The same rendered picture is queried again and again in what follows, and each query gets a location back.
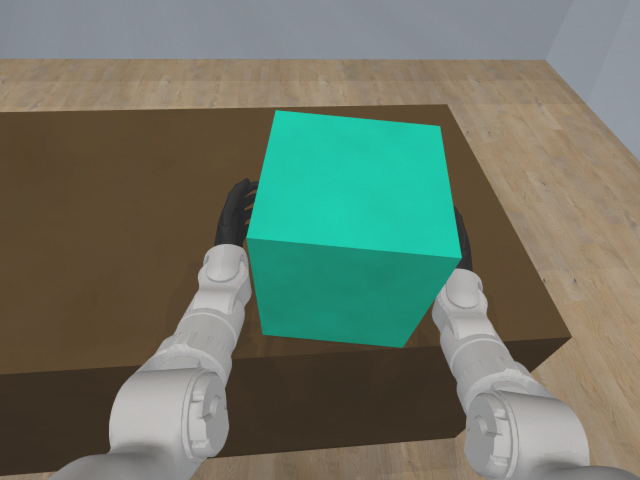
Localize right robot forearm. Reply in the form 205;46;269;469
432;269;589;466

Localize right robot hand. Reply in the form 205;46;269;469
453;206;473;272

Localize left robot hand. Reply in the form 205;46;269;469
214;178;259;248

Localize right robot upper arm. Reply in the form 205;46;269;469
464;389;640;480

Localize left robot upper arm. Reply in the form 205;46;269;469
47;367;229;480

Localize left robot forearm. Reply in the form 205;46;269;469
109;244;252;446

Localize carton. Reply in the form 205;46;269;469
246;110;462;348

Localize pedestal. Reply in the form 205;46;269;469
0;104;572;476

